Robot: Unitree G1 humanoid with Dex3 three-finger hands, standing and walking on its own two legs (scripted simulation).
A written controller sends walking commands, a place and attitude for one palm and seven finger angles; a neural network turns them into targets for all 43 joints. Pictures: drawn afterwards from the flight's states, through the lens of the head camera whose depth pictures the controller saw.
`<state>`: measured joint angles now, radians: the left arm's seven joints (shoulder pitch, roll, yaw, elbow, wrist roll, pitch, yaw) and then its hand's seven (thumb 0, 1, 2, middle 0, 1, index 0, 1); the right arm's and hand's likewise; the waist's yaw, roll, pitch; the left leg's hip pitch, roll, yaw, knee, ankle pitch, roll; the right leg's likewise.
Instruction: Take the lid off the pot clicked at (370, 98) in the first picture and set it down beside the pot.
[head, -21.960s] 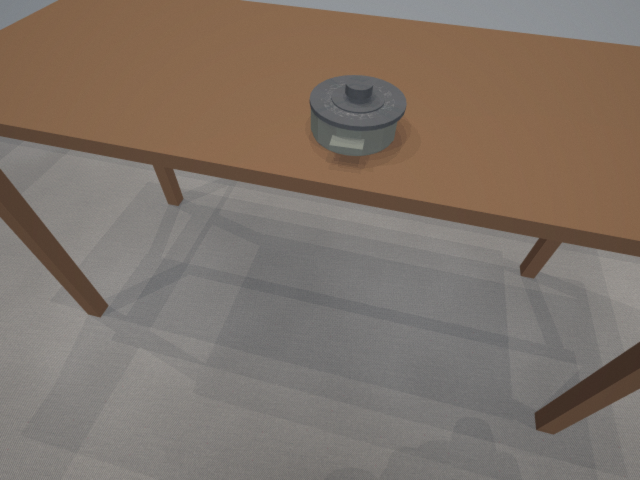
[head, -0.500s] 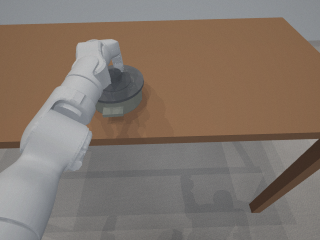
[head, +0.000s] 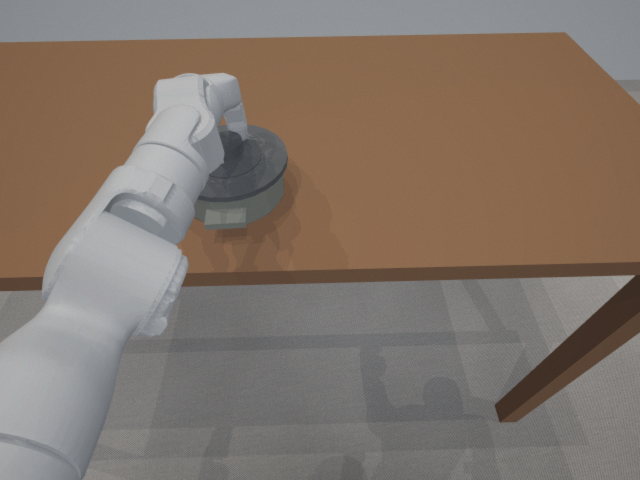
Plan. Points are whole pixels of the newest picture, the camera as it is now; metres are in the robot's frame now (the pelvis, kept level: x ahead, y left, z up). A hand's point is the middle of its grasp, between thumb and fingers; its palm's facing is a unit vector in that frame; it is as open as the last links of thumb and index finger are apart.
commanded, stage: close the fingers and squeeze the knob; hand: left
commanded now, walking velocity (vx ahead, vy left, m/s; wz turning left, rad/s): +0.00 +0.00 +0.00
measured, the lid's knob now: (226, 145) +0.51 +0.10 +0.16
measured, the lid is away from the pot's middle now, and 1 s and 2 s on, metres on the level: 0.00 0.00 0.01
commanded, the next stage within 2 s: lift the lid straight up in 1.70 s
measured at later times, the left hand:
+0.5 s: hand (215, 144) +0.49 +0.11 +0.18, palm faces -0.41 -0.07 -0.91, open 9.7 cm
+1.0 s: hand (217, 143) +0.49 +0.10 +0.18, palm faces -0.40 -0.05 -0.91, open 8.0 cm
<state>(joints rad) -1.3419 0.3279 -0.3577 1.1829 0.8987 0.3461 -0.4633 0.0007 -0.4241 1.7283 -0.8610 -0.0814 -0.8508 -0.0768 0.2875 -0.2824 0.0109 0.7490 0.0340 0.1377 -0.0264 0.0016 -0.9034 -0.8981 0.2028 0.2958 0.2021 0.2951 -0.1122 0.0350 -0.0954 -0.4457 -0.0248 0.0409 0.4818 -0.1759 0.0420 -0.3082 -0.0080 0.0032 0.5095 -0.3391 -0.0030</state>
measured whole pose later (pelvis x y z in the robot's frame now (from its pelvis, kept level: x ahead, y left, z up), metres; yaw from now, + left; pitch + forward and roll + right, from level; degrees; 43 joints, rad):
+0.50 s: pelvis +0.00 +0.00 +0.00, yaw +0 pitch +9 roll +0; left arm -1.35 0.34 -0.34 1.20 0.91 0.34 -0.46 0.00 -0.01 0.98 -0.51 -0.86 -0.49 -0.86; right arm 0.29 -0.28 0.01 0.75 0.03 0.14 -0.03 0.00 -0.90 -0.90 0.20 0.30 0.20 0.30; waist -0.12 0.04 -0.09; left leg -0.46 -0.02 0.04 0.49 -0.18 0.04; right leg -0.32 0.00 0.00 0.51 -0.34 -0.01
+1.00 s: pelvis +0.01 +0.00 +0.00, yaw +0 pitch +9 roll +0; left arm -1.32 0.33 -0.36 1.14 0.90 0.33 -0.47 0.02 0.20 0.81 -0.61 -1.05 -0.59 -1.03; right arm 0.28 -0.27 0.00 0.74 0.03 0.14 -0.02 0.00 -0.90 -0.90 0.20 0.30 0.20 0.30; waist -0.11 0.04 -0.10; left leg -0.44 -0.03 0.04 0.48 -0.19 0.04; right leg -0.30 -0.01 0.00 0.50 -0.35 0.00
